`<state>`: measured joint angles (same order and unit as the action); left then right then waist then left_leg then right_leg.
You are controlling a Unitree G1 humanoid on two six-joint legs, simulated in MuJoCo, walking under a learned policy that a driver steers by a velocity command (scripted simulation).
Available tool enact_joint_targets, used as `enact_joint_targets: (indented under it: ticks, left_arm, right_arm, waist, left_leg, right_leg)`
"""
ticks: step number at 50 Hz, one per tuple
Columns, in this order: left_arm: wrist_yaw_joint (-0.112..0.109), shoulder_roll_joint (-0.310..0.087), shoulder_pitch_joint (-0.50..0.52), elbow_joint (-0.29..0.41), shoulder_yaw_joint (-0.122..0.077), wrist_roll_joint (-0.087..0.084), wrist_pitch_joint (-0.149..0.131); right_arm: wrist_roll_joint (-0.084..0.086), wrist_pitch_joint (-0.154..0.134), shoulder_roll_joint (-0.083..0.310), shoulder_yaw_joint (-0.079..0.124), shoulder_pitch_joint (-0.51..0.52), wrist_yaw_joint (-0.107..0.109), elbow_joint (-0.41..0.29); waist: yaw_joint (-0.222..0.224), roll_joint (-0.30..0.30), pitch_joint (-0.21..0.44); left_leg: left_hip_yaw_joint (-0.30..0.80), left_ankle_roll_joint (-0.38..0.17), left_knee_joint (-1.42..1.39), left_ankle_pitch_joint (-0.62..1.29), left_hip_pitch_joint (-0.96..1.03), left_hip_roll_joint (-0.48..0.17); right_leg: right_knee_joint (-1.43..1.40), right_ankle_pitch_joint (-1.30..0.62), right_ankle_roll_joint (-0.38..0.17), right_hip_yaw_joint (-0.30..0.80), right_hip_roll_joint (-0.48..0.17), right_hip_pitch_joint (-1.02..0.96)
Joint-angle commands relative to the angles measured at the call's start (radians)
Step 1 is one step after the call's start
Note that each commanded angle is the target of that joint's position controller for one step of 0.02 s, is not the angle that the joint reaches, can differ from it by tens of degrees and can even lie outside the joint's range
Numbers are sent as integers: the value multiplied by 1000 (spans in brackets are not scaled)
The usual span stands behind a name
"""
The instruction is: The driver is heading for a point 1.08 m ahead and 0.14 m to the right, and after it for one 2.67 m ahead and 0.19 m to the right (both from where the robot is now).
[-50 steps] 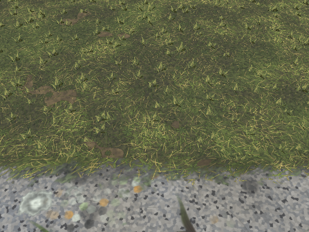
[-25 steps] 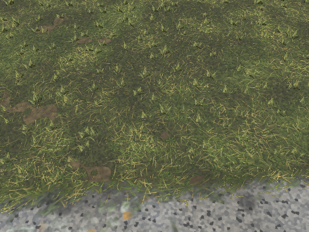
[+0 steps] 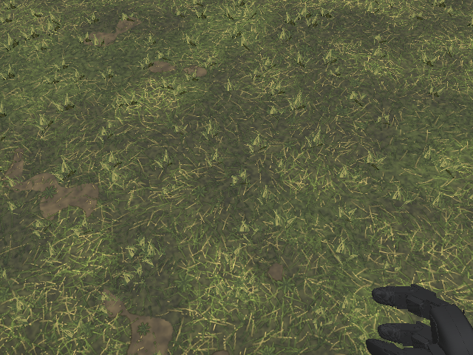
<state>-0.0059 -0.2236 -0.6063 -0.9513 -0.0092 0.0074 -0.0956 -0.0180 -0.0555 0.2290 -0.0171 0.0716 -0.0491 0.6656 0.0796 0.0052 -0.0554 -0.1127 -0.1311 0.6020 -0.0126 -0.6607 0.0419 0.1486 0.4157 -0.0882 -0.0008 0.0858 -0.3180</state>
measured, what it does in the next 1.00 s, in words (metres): goes down, turning right: left foot, then right foot 0.19 m lower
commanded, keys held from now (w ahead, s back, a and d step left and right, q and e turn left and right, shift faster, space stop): w+shift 0.32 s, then w+e+shift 0.54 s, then q+shift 0.14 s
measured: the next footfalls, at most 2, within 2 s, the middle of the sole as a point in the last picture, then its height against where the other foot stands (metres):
left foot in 0.02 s outside the picture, level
right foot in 0.58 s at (303, 292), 0.19 m lower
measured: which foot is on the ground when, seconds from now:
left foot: up 0.00-0.00, down 0.02-0.56, up 0.58-0.88, down 0.90-1.00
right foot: down 0.00-0.02, up 0.04-0.56, down 0.58-0.86, up 0.88-1.00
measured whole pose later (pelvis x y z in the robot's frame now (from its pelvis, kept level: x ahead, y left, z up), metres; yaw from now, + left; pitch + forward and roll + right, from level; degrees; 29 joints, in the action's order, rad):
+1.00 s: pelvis +0.97 -0.11 -0.18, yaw -24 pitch -1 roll +0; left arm 0.00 -0.31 -0.29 -0.91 -0.08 0.02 -0.08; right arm -0.04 -0.11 0.25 0.03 -0.17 -0.01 0.85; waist 0.01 -0.03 -0.05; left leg 0.04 0.03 0.66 -0.23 -0.41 -0.01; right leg 1.36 0.44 -0.09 0.08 0.12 0.35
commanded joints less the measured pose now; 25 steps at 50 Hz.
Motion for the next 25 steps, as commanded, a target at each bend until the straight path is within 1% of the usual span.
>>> enact_joint_targets:
  ticks: [1,2,3,4,5,6,7,8,9,10,11,12,13,14,15,16,17,18,19,20,21,22,23,24,25]
  left_arm:
    - [-31,-263,163,72,-64,29,18]
    - [-20,-131,154,97,-41,40,11]
    - [0,-77,16,122,-32,-32,-9]
    - [-7,-139,116,121,-35,-22,-17]
    - [-3,-168,188,127,-44,-19,-17]
    - [-3,-150,222,125,-42,-2,-6]
    - [1,-133,245,131,-40,18,14]
    - [9,-109,243,134,-35,30,39]
    - [11,-99,273,149,-34,32,58]
    - [14,-107,332,169,-35,35,70]
    - [32,-103,362,173,-37,49,78]
    - [43,-86,391,181,-27,61,82]
    - [50,-87,379,163,-35,52,80]
    - [51,-109,509,206,-53,33,64]
    - [57,-105,574,228,-52,32,51]
    - [60,-130,624,249,-52,42,38]
    - [75,-99,624,228,-44,34,20]
    - [87,-77,607,205,-40,14,16]
    - [93,-86,601,195,-44,1,19]
    - [94,-97,621,195,-47,1,23]
    - [89,-107,657,203,-51,8,24]
    - [81,-91,703,222,-47,20,30]
    - [74,-84,724,228,-43,30,28]
    - [65,-82,711,223,-42,44,25]
    - [57,-89,607,194,-45,58,24]
  right_arm:
    - [4,20,247,99,-636,47,128]
    - [-6,18,306,111,-709,59,146]
    - [-23,7,253,100,-597,45,129]
    - [-5,-3,203,107,-503,34,121]
    - [-2,-13,166,103,-437,31,114]
    - [-11,-24,150,101,-414,26,130]
    - [-13,-36,136,94,-410,29,139]
    - [-7,-48,125,85,-423,30,159]
    - [4,-63,121,80,-441,26,175]
    - [17,-71,132,80,-438,23,185]
    - [25,-74,164,89,-476,23,198]
    - [24,-70,181,98,-509,25,219]
    - [-1,-76,205,103,-573,23,237]
    - [7,-88,136,84,-632,28,270]
    - [11,-93,134,78,-664,31,279]
    - [17,-100,158,82,-592,44,265]
    - [19,-110,177,82,-559,50,252]
    - [16,-112,178,76,-550,54,252]
    - [11,-110,177,72,-555,57,253]
    - [2,-107,176,69,-580,60,261]
    - [-10,-101,170,66,-621,61,279]
    - [-28,-87,141,55,-653,62,307]
    - [-31,-78,135,49,-698,68,326]
    - [-38,-71,150,47,-705,75,339]
    - [-44,-64,175,44,-684,83,344]
  waist:
    - [-405,-113,261]
    - [-337,154,324]
    - [-176,289,390]
    - [-182,110,253]
    - [-149,7,142]
    - [-114,-58,49]
    - [-84,-70,11]
    - [-57,-34,-15]
    - [-44,-6,-48]
    - [-40,-2,-84]
    - [-55,16,-86]
    - [-67,21,-75]
    - [-88,24,-44]
    - [-109,-12,-84]
    - [-132,5,-90]
    - [-107,-36,-108]
    - [-113,-29,-52]
    - [-111,9,-31]
    - [-115,21,-43]
    - [-131,22,-73]
    - [-157,29,-113]
    - [-172,60,-126]
    - [-196,46,-129]
    - [-193,27,-134]
    - [-145,33,-84]
  left_leg:
    - [113,-71,13,-247,844,-16]
    - [378,-88,43,-361,994,-249]
    - [973,-234,-186,-381,1131,-419]
    - [857,-231,-253,-354,989,-369]
    - [698,-227,-284,-265,789,-349]
    - [609,-212,-319,-213,628,-315]
    - [536,-188,-341,-228,517,-274]
    - [481,-167,-375,-250,441,-249]
    - [443,-155,-410,-250,396,-231]
    - [399,-150,-439,-264,362,-209]
    - [393,-166,-436,-181,408,-209]
    - [346,-167,-427,-65,427,-200]
    - [327,-174,-375,35,491,-214]
    - [318,-131,-352,-17,590,-188]
    - [312,-119,-355,-42,619,-182]
    - [249,-86,-347,-135,456,-121]
    - [182,-54,-343,-204,358,-97]
    - [146,-34,-339,-253,287,-103]
    - [110,-20,-326,-266,284,-119]
    - [89,-12,-304,-240,337,-138]
    - [72,-5,-271,-169,443,-152]
    - [18,8,-205,-118,505,-138]
    - [1,17,-163,-40,579,-145]
    - [-26,29,-81,126,658,-142]
    - [-41,32,86,327,714,-149]
  right_leg:
    - [840,-1337,4,-26,-230,424]
    - [1281,-281,-30,-22,-68,644]
    - [1499,70,-14,142,59,1003]
    - [1444,-71,-37,154,-37,1067]
    - [1316,-152,-29,151,-77,997]
    - [1237,-133,-23,145,-108,943]
    - [1158,-109,-14,154,-133,892]
    - [1077,-90,-1,154,-147,848]
    - [982,-76,12,151,-165,842]
    - [875,-123,26,138,-184,856]
    - [840,-218,34,115,-200,929]
    - [806,-291,43,70,-209,946]
    - [881,-395,32,48,-210,997]
    - [782,-486,21,106,-233,1171]
    - [717,-544,13,80,-228,1208]
    - [540,-712,23,31,-200,1054]
    - [495,-939,3,-33,-163,849]
    - [508,-1034,-8,-41,-146,722]
    - [519,-1064,-18,-30,-131,694]
    - [523,-1040,-30,-30,-118,732]
    - [509,-991,-47,-36,-111,818]
    - [459,-986,-62,-80,-109,839]
    - [423,-961,-67,-112,-96,852]
    - [359,-903,-72,-149,-73,854]
    - [314,-875,-76,-169,-52,767]
Over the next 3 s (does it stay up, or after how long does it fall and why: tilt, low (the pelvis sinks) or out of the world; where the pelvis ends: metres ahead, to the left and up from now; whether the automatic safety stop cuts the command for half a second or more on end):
stays up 1.19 -0.19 -0.16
